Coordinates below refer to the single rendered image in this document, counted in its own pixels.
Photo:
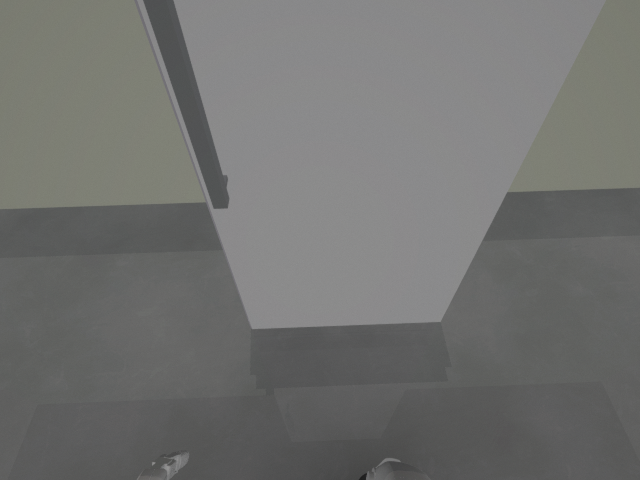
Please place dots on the left robot hand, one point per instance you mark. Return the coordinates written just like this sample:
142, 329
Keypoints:
165, 466

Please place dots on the handle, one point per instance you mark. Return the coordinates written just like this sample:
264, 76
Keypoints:
167, 29

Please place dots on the robot right shin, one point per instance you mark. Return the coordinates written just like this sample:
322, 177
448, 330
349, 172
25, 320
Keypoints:
389, 459

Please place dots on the fridge door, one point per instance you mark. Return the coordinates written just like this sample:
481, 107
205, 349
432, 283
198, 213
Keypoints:
368, 144

